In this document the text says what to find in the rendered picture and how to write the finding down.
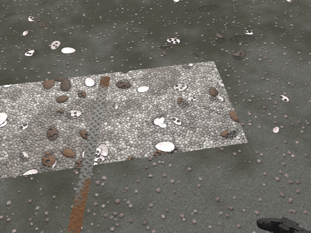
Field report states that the right robot hand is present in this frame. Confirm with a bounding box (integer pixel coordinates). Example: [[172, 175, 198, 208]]
[[257, 216, 311, 233]]

